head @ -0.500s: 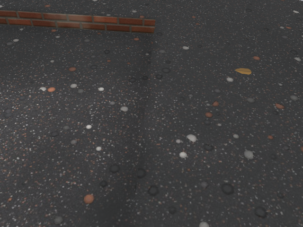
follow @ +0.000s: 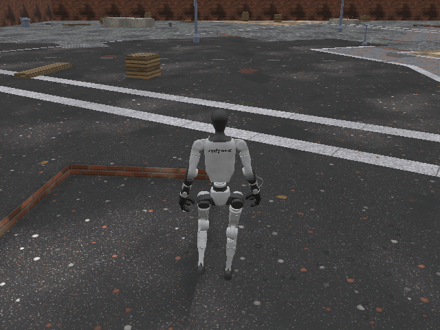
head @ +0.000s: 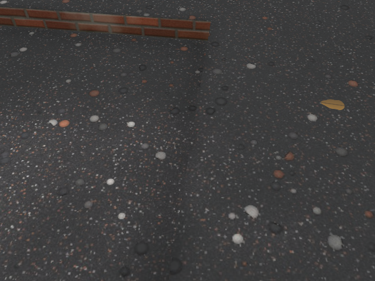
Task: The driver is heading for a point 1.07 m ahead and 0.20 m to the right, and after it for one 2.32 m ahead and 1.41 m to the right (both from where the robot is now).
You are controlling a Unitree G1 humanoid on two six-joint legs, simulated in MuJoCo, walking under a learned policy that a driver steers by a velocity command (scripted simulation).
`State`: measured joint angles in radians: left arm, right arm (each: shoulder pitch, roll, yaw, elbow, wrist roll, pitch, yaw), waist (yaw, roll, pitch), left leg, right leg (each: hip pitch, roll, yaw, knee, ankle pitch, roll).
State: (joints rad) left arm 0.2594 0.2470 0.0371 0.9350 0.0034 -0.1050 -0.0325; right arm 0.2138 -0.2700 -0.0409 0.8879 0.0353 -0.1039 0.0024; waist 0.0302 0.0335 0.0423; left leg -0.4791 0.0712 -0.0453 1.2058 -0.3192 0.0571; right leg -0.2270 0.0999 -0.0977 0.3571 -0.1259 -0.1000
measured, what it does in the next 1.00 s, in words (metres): walks ahead: left foot, then right foot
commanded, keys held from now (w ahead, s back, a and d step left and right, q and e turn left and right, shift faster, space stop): w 1.00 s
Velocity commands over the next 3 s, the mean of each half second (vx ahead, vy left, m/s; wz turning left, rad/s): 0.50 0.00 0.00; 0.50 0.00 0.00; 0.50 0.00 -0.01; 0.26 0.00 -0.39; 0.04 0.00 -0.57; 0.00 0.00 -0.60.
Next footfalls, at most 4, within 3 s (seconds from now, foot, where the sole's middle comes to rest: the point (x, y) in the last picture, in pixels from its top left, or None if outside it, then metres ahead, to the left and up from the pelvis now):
0.34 left None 0.37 0.08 -0.78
0.92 right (244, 225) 0.71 -0.16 -0.78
1.50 left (200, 166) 0.98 0.01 -0.78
2.00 right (258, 145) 1.12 -0.26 -0.78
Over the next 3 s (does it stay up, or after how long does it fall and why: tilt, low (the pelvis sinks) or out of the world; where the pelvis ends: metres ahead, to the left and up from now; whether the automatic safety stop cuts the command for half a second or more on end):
stays up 1.03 -0.12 0.00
